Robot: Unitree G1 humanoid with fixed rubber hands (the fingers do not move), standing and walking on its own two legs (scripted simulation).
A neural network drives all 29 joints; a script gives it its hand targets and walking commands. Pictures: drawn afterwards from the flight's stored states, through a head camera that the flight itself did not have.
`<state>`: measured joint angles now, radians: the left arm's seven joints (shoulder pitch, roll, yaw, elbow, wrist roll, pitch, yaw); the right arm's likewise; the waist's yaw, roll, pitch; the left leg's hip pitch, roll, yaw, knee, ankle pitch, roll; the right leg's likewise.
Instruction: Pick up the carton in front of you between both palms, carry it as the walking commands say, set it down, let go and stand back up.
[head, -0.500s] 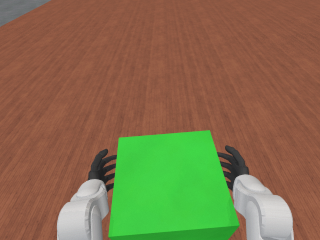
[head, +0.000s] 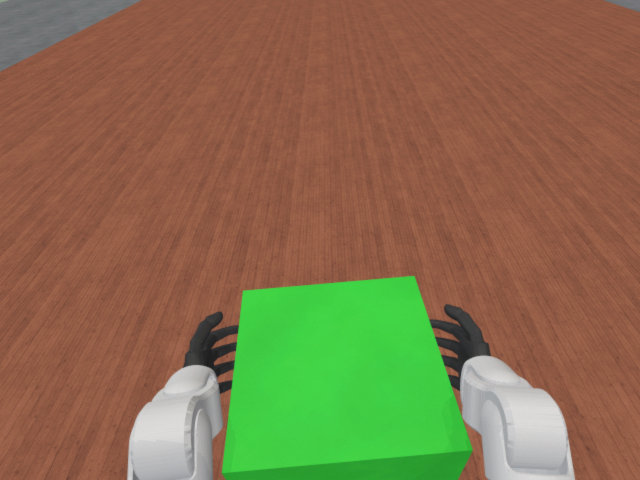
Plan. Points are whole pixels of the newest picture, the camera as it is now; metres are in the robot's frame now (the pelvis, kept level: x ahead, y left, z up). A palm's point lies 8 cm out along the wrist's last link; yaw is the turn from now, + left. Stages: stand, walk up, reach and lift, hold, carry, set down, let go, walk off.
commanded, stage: carry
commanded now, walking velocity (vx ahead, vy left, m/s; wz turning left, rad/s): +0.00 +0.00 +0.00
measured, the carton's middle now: (339, 411) +0.23 +0.00 +0.00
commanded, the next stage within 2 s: hold in 1.26 s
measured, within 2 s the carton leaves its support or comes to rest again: neither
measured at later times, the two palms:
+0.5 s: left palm (219, 386) +0.26 +0.15 +0.03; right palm (460, 378) +0.25 -0.15 +0.03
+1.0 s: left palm (226, 375) +0.27 +0.14 +0.04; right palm (465, 367) +0.26 -0.16 +0.04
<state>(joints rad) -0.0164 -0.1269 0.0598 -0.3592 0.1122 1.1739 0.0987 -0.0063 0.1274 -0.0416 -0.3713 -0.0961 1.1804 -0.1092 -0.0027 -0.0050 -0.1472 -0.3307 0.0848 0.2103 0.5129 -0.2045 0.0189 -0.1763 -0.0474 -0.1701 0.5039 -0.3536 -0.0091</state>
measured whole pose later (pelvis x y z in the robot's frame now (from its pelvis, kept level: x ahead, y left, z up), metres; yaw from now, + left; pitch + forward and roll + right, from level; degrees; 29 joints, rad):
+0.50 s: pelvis -0.02 +0.00 +0.00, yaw +0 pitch +2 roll +0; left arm -0.17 -0.13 0.15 0.16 0.24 0.73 0.04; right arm -0.16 0.13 -0.14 0.16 -0.22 0.73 -0.03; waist 0.00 0.00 -0.09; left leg -0.37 0.09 0.21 0.49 -0.15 0.02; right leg -0.22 -0.04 -0.17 0.51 -0.32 -0.02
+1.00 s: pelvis -0.02 -0.01 +0.00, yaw +0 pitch +2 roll +0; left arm -0.19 -0.14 0.16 0.14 0.23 0.73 0.03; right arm -0.18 0.14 -0.14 0.13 -0.22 0.74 -0.03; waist 0.00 0.00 -0.09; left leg -0.37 0.10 0.20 0.51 -0.17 0.01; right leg -0.23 -0.03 -0.18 0.54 -0.34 -0.03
